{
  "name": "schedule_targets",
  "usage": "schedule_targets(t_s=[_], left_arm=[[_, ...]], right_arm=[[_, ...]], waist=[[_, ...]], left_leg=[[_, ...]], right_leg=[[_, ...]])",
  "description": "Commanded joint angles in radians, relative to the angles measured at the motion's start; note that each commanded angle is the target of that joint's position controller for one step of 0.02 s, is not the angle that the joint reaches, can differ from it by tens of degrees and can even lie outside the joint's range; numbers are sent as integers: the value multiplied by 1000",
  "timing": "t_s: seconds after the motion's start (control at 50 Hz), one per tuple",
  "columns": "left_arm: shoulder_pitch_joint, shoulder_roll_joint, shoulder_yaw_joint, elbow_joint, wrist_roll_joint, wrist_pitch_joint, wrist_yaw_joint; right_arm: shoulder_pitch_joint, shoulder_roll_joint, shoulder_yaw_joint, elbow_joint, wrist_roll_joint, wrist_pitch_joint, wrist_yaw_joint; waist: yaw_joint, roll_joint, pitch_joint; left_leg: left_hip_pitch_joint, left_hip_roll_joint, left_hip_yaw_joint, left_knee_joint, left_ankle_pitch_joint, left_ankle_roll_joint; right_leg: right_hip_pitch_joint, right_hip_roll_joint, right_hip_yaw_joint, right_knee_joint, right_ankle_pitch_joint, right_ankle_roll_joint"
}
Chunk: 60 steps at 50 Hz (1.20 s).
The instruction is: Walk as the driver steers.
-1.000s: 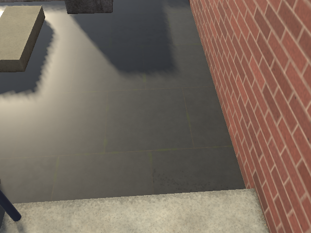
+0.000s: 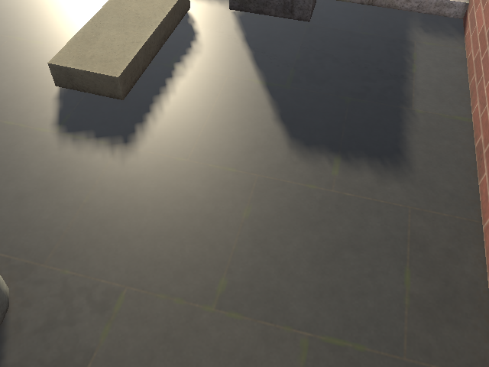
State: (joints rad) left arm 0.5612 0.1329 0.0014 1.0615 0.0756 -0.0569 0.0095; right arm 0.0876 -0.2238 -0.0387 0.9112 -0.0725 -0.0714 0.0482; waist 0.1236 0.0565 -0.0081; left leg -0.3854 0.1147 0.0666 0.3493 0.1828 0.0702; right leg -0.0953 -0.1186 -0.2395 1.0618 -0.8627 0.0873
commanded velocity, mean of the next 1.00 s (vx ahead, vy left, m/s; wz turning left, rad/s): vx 0.09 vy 0.00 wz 0.23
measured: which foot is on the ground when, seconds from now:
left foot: down 0.00-0.42, up 0.44-0.70, down 0.72-0.78, up 0.80-1.00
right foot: down 0.00-0.00, up 0.02-0.40, down 0.42-1.00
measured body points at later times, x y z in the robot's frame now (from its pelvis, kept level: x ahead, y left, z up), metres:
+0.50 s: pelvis +0.09 -0.04 -0.02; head +0.11 -0.03 +0.42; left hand +0.13 +0.22 -0.15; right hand +0.23 -0.26 -0.15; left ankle +0.10 +0.10 -0.72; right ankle +0.10 -0.12 -0.76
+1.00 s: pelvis +0.16 +0.00 -0.02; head +0.16 +0.00 +0.43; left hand +0.09 +0.25 -0.16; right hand +0.33 -0.20 -0.15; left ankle +0.15 +0.11 -0.75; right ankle +0.10 -0.12 -0.75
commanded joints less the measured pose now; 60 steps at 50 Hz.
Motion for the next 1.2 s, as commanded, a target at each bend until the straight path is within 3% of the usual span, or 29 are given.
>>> schedule_targets(t_s=[0.02, 0.04, 0.06, 0.08, 0.1, 0.12, 0.14, 0.24, 0.34, 0.38, 0.42, 0.44, 0.46, 0.48, 0.52, 0.54, 0.58, 0.64, 0.72, 0.74, 0.78, 0.84, 1.0, 1.02, 1.04, 1.06, 1.08, 1.12, 1.2], left_arm=[[-19, 26, 3, -156, -15, 5, -53], [-253, 87, 20, -262, -66, -9, -63], [-371, 100, 21, -319, -76, -33, -50], [-355, 172, 40, -310, -53, -44, -26], [-236, 172, 38, -270, -17, -43, -1], [-206, 130, 29, -267, -21, -28, 23], [-139, 75, 11, -242, -8, -12, 34], [-183, 126, 12, -274, -12, 27, -16], [-237, 152, 17, -309, -23, 43, -23], [-240, 179, 36, -316, -53, 31, -19], [-230, 207, 57, -330, -81, 19, -16], [-168, 258, 70, -331, -74, 3, -12], [-143, 225, 69, -349, -15, -15, -41], [-93, 219, 77, -330, 4, -22, -39], [-242, 155, 64, -337, -57, -21, -87], [-282, 121, 52, -326, -85, -27, -112], [-348, 127, 55, -331, -92, -31, -143], [-308, 166, 57, -278, -89, -49, -138], [-274, 176, 56, -213, -136, -40, -185], [-240, 172, 62, -205, -132, -34, -174], [-171, 270, 112, -173, -66, -46, -126], [-102, 186, 111, -132, -54, -62, -55], [-263, 187, 119, -144, -17, -43, -29], [-286, 171, 115, -145, 4, -50, -35], [-291, 81, 98, -179, 23, -66, -46], [-347, 57, 92, -196, 16, -81, -54], [-389, 70, 92, -206, -18, -87, -51], [-339, 116, 107, -173, -3, -81, -29], [-312, 35, 65, -173, 25, -42, -60]], right_arm=[[477, -320, -101, 22, 7, -12, -24], [593, -265, -99, 41, 3, -15, -29], [499, -248, -101, 24, 32, -25, -39], [388, -198, -85, -2, 35, -26, -28], [320, -161, -72, -22, 17, -22, -13], [298, -148, -63, -30, 13, -26, -3], [233, -80, -32, -53, 29, -41, -14], [115, -154, -45, -169, 24, -48, -26], [174, -140, -43, -172, 48, -24, -31], [167, -134, -37, -161, 57, -19, -42], [249, -78, -10, -114, 53, -15, -51], [362, 19, 12, -111, 61, -14, -46], [240, -34, -10, -162, 60, -23, -49], [127, -105, -40, -166, 53, -6, -58], [197, -117, -67, -92, 34, 23, -73], [261, -83, -62, -58, 18, 21, -63], [319, -35, -55, -9, 9, 11, -18], [237, -3, -46, -5, 38, 20, 32], [169, -69, -55, -28, 83, 33, 28], [130, -86, -56, -43, 75, 33, 20], [66, -127, -79, -60, 67, 34, -2], [5, -22, -49, -80, 54, 11, -29], [149, 0, -59, -22, 16, -59, -13], [247, -28, -67, -2, 6, -65, -16], [418, -89, -75, 25, 3, -67, -23], [605, -76, -64, 67, -24, -66, -14], [512, -65, -60, 66, -21, -80, -9], [374, 4, -29, 51, 8, -69, 1], [286, 100, 8, 30, -22, -53, -38]], waist=[[-231, 212, -614], [-337, 125, -515], [-314, 88, -311], [-245, -12, -191], [-164, -57, -102], [-105, -4, -23], [-68, -40, -18], [-80, -22, -97], [-137, 37, -88], [-139, 42, -120], [-119, -20, -170], [-156, -229, -272], [-79, -233, -154], [-17, -96, -107], [-124, -101, -92], [-179, -129, -76], [-215, -84, -66], [-179, -105, -27], [-166, -128, -20], [-120, -98, -10], [-53, -110, 85], [-5, -157, 165], [-151, -123, 102], [-209, -48, 66], [-256, 137, -36], [-350, 110, -7], [-307, 35, 155], [-226, -53, 140], [-167, -29, 132]], left_leg=[[1142, 298, -331, 292, 936, 400], [1116, 330, -484, 200, 791, 387], [884, 319, -422, 155, 540, 341], [614, 292, -372, 122, 356, 324], [302, 296, -325, 90, 340, 325], [68, 279, -309, 35, 379, 357], [-74, 211, -296, -28, 178, 319], [-151, 97, -259, -56, -81, 251], [-90, 139, -375, -6, -275, 210], [-28, 140, -396, 57, -299, 192], [-79, 100, -395, 157, -284, 122], [-273, -51, -193, 379, -620, -11], [-551, -172, -147, 498, -866, -111], [-579, -157, -226, 650, -843, -137], [-477, -158, -261, 789, -691, -174], [-388, -145, -257, 824, -609, -189], [-255, -125, -159, 779, -474, -200], [-2, -66, -87, 484, -421, -219], [91, -42, -110, 173, -307, -187], [92, -56, -97, 139, -420, -150], [-90, -107, -74, 165, -649, -81], [-226, -79, -51, 228, -600, -38], [319, -136, 36, 163, -398, 68], [427, -90, -45, 135, -407, 101], [630, 102, -394, 14, -372, 264], [729, 238, -662, -136, -511, 349], [693, 271, -600, -164, -624, 308], [563, 187, -418, -142, -595, 245], [311, 78, -168, -103, -338, 173]], right_leg=[[-546, 90, 72, 675, -119, 35], [-804, 114, 185, 833, -125, 25], [-938, 32, 233, 798, -90, -1], [-897, -13, 232, 761, -35, -15], [-719, -58, 281, 635, 74, -26], [-612, -30, 260, 611, 91, -29], [-527, -33, 306, 431, 347, -45], [-423, 41, 251, 17, 688, -13], [-329, 81, 228, -195, 565, -13], [-249, 114, 188, -399, 575, -48], [-23, 77, 256, -603, 811, -172], [240, -159, 489, -617, 1323, -429], [223, -341, 793, -691, 1264, -606], [176, -317, 782, -737, 1134, -558], [10, -206, 576, -734, 1139, -419], [-73, -146, 488, -711, 1191, -361], [-216, -44, 327, -700, 1080, -281], [-332, -4, 308, -705, 788, -197], [-178, -65, 458, -702, 571, -141], [-154, -40, 461, -735, 394, -163], [-75, -57, 448, -799, 151, -267], [66, -223, 598, -880, 136, -404], [-171, -78, 340, -699, 430, -366], [-266, -12, 291, -508, 479, -334], [-453, 171, 186, -166, 392, -230], [-672, 225, 367, 23, 228, -223], [-837, 162, 454, 65, 335, -246], [-745, 99, 400, 125, 474, -247], [-580, 27, 356, -89, 822, -233]])
Keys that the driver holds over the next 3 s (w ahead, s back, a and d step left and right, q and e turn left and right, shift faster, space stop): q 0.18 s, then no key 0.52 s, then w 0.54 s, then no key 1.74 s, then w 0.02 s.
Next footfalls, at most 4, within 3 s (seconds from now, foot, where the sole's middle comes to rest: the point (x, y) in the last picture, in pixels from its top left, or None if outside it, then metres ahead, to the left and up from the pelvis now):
0.42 right None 0.14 -0.12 -0.79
0.72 left None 0.13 0.11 -0.79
1.02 left None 0.18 0.13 -0.79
1.48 right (279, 355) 0.60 -0.02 -0.92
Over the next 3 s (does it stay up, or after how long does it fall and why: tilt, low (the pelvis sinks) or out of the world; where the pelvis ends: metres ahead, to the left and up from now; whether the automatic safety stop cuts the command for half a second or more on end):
stays up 0.53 0.13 -0.15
